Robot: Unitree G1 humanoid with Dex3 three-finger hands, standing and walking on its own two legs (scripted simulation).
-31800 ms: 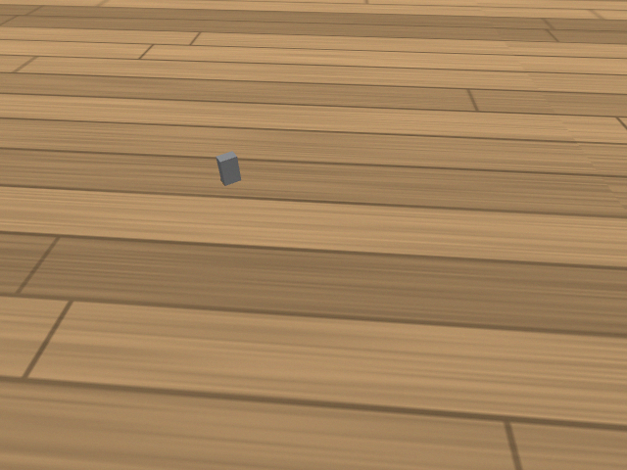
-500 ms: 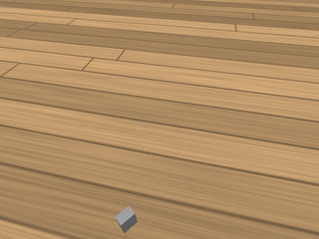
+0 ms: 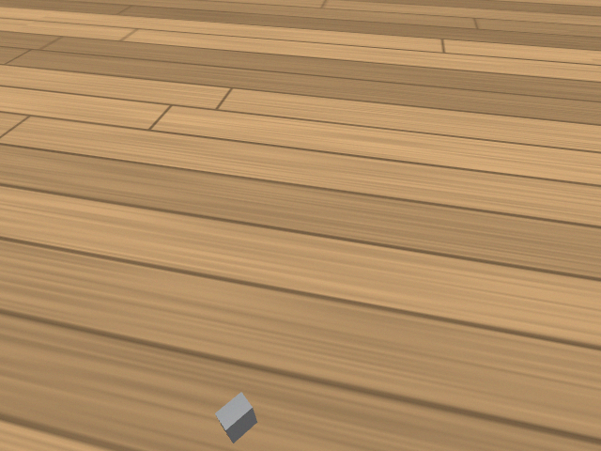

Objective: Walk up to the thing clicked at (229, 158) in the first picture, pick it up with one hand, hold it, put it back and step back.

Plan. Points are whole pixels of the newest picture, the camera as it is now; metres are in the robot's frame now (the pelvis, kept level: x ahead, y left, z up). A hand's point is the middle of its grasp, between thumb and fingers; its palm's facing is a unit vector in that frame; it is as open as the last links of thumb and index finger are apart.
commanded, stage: stand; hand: left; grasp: from the side
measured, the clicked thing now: (237, 418) +0.37 +0.21 -0.71
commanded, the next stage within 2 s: step back in 0.52 s
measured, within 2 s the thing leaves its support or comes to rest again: neither
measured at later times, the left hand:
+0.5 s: hand out of the picture +0.07 +0.25 -0.16, palm faces -0.01 -0.94 -0.34, open 7.3 cm
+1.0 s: hand out of the picture +0.07 +0.31 -0.19, palm faces +0.00 -0.93 -0.37, open 7.3 cm
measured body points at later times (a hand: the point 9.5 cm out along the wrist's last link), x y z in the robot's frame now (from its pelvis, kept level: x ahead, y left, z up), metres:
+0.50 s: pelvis +0.00 +0.00 +0.00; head +0.01 +0.00 +0.45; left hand +0.07 +0.30 -0.13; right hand +0.07 -0.30 -0.14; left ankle +0.00 +0.12 -0.75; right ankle -0.01 -0.13 -0.75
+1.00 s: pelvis -0.07 +0.04 -0.04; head -0.01 +0.07 +0.41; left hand +0.07 +0.36 -0.17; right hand +0.00 -0.29 -0.14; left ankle -0.08 +0.13 -0.75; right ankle -0.03 -0.13 -0.73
